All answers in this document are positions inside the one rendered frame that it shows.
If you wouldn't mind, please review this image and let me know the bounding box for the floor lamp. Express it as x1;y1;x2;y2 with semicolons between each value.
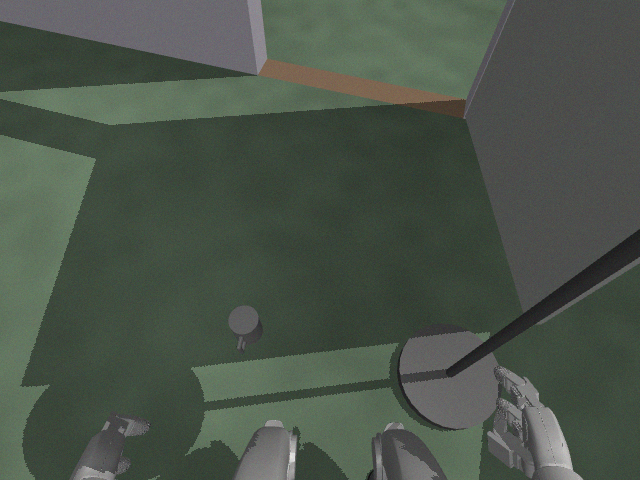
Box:
397;229;640;430

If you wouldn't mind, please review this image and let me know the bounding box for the right robot hand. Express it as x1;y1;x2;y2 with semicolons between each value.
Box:
487;365;573;479

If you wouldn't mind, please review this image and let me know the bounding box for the left robot hand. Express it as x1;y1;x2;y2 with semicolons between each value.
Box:
69;411;151;480

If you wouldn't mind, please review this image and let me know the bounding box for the mug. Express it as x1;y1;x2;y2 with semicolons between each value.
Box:
228;305;263;354

